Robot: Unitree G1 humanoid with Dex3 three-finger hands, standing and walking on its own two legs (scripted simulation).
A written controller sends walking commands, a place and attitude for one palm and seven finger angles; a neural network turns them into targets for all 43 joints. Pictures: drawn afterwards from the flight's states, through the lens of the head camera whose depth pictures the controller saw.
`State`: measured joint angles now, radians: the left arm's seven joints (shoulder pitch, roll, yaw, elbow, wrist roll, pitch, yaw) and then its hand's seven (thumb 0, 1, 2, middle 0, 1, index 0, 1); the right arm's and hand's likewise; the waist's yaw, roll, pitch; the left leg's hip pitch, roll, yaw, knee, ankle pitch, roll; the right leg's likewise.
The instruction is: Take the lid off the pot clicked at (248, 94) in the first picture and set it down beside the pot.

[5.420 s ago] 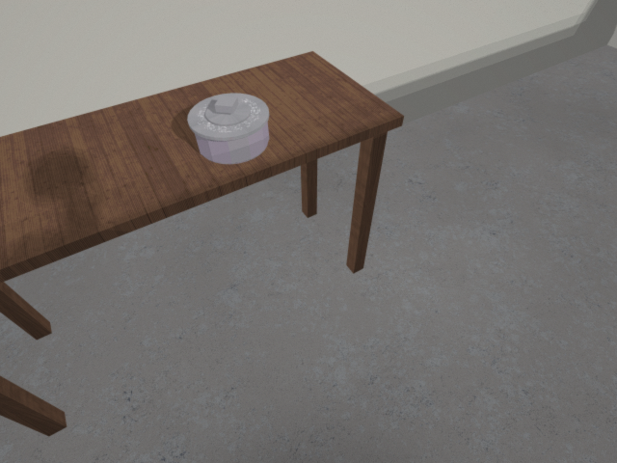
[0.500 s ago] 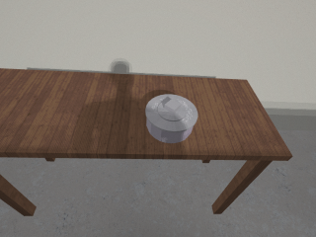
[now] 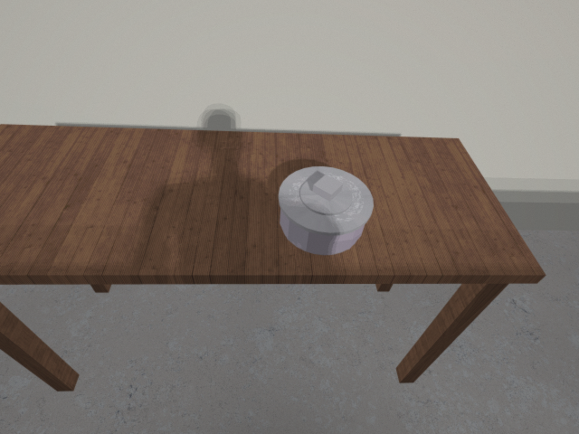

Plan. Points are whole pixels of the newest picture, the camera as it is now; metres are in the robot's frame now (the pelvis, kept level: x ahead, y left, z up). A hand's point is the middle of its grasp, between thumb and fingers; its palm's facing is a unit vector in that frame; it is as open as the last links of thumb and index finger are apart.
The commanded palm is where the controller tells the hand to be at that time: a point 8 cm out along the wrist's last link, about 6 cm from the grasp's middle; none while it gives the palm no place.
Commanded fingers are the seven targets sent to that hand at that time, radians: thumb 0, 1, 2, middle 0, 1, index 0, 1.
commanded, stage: look again from close up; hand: left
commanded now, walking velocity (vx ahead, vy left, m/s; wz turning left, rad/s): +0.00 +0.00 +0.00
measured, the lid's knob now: (327, 187) +0.54 -0.03 +0.04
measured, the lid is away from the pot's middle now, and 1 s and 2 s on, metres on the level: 0.00 0.00 0.00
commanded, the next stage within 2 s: shuffle to correct the standing spot in 0.36 s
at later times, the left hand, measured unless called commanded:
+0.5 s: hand out of the picture -0.02 +0.16 -0.18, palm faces +0.02 -0.99 -0.15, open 7.4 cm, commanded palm none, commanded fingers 0.00 0.90 0.90 -0.20 -0.30 -0.20 -0.30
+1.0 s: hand out of the picture +0.00 +0.10 -0.19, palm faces +0.13 -0.98 -0.14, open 7.4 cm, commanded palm none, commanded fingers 0.00 0.90 0.90 -0.20 -0.30 -0.20 -0.30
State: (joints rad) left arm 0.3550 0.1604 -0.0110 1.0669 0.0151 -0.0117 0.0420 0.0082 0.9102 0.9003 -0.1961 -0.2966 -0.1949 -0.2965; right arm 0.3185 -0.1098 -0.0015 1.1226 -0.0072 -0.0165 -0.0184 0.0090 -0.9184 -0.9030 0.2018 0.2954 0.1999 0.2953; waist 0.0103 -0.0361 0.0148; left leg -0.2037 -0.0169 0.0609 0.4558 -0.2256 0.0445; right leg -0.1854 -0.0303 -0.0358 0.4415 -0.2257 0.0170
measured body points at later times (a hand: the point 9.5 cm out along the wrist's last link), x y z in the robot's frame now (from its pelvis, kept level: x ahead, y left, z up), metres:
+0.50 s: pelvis +0.00 +0.00 +0.00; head +0.00 +0.01 +0.45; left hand -0.02 +0.21 -0.17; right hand -0.01 -0.21 -0.16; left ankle +0.02 +0.09 -0.74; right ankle +0.01 -0.13 -0.74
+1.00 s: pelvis +0.05 -0.05 -0.01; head +0.07 -0.03 +0.44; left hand +0.00 +0.16 -0.18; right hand +0.05 -0.26 -0.16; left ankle +0.02 +0.09 -0.74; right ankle +0.01 -0.13 -0.74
